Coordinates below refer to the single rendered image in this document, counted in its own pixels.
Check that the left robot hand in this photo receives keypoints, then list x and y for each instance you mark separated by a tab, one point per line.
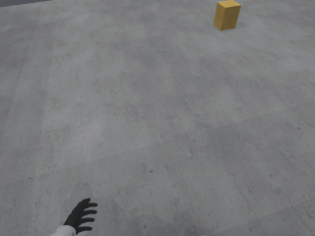
75	218

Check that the carton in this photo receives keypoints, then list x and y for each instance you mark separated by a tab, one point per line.
226	15

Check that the robot left forearm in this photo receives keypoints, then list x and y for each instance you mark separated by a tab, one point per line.
64	230

